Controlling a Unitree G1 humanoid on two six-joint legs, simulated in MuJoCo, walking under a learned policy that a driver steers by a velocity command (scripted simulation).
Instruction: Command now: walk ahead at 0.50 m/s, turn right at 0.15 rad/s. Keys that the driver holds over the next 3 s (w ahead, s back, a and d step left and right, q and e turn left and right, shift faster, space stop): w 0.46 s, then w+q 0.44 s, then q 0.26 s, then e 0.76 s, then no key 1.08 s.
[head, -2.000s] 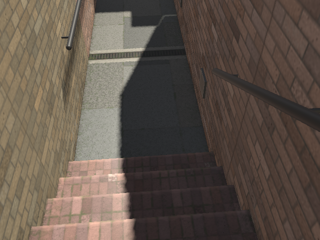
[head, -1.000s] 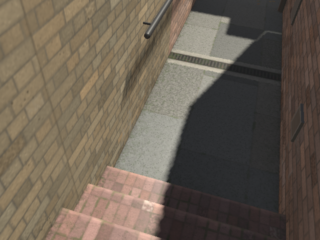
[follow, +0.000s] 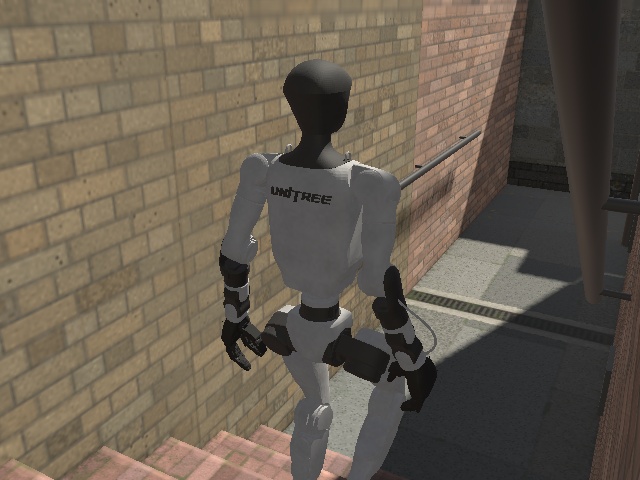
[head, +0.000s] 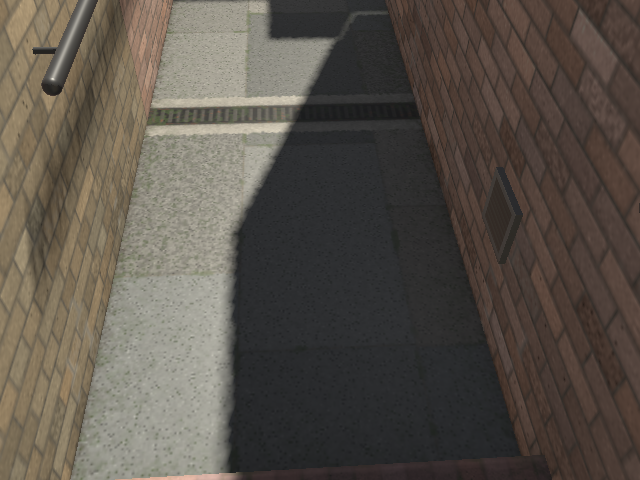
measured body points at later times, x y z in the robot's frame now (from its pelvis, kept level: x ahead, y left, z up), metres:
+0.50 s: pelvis +0.27 -0.04 -0.16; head +0.28 -0.05 +0.29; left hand +0.39 +0.19 -0.29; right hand +0.17 -0.26 -0.31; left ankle +0.12 +0.09 -0.66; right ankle +0.29 -0.11 -0.89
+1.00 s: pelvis +0.53 +0.01 -0.33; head +0.55 +0.03 +0.12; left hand +0.43 +0.23 -0.48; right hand +0.70 -0.21 -0.46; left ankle +0.55 +0.06 -1.05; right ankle +0.41 -0.14 -0.81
